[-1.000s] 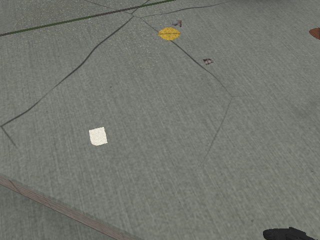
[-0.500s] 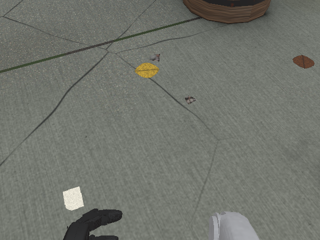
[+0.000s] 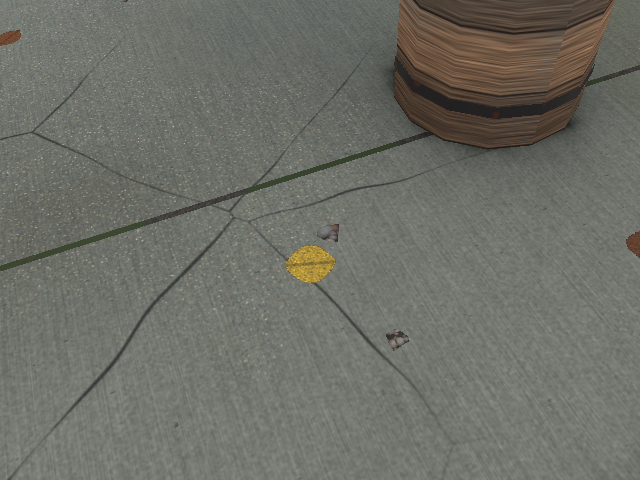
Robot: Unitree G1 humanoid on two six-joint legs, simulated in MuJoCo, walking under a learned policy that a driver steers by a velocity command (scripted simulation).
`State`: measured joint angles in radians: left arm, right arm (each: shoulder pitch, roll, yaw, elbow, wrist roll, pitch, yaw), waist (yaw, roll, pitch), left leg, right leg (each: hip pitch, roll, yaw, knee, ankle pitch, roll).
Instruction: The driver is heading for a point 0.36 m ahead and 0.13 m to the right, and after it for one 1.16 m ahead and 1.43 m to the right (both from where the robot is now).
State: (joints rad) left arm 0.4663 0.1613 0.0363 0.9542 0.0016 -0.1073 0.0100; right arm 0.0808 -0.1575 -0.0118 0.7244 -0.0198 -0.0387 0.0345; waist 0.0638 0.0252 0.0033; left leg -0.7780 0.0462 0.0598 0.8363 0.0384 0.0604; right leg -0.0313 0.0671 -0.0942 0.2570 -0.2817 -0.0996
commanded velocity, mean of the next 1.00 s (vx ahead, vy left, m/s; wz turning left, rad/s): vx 0.24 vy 0.00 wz -0.43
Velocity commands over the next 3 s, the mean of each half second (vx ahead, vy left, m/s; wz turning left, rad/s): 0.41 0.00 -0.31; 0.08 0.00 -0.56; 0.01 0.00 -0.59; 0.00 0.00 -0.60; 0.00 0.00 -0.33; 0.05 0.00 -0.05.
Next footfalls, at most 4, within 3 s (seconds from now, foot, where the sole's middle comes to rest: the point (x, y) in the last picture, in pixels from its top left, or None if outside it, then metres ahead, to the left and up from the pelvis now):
0.16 left None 0.26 0.08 -0.78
0.62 right None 0.46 -0.12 -0.78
1.12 left None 0.46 0.07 -0.78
1.54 right None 0.29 -0.09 -0.78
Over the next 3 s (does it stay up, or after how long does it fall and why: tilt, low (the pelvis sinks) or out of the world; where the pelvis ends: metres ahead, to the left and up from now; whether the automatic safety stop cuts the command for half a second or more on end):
stays up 0.35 -0.01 0.00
